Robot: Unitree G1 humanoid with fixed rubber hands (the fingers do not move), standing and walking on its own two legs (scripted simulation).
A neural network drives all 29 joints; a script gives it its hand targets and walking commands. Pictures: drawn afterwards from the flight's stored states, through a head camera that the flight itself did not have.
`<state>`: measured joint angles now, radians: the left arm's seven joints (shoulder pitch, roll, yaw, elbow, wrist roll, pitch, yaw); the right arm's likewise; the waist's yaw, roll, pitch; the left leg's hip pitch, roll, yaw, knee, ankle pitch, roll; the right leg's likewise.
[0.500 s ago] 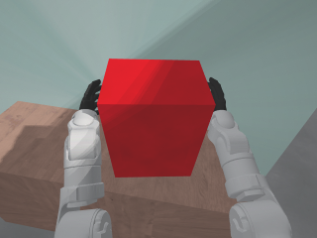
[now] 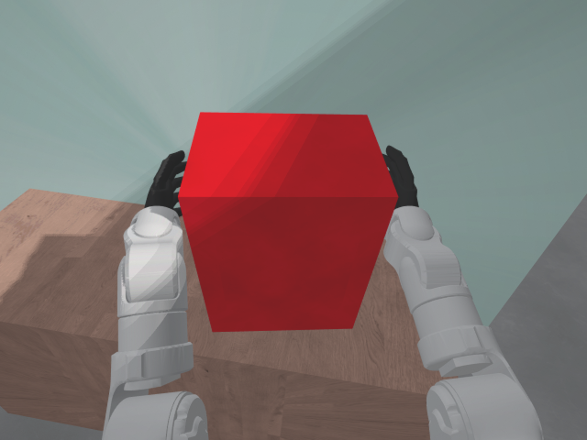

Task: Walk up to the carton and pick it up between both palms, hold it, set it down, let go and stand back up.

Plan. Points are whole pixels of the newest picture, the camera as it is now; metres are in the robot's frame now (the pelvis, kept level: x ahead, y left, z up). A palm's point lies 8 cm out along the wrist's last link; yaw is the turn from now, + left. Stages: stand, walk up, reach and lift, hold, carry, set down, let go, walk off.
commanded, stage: hold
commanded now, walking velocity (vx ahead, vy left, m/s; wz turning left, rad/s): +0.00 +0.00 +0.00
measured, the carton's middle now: (284, 231) +0.37 +0.00 +0.14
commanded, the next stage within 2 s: none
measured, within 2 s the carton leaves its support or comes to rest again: neither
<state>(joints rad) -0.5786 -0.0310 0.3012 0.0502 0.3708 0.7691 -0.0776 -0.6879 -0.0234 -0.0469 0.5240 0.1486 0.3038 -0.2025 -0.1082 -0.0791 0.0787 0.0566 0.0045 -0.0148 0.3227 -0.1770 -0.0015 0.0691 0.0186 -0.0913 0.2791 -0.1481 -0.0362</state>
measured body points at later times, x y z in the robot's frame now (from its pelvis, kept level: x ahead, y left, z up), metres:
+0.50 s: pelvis +0.00 +0.00 +0.00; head -0.05 +0.03 +0.45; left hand +0.37 +0.15 +0.20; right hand +0.37 -0.16 +0.20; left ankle +0.02 +0.12 -0.75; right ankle +0.02 -0.09 -0.75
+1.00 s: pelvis +0.00 +0.00 +0.00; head -0.05 +0.03 +0.45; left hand +0.37 +0.15 +0.20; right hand +0.37 -0.16 +0.20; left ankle +0.02 +0.12 -0.75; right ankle +0.02 -0.09 -0.75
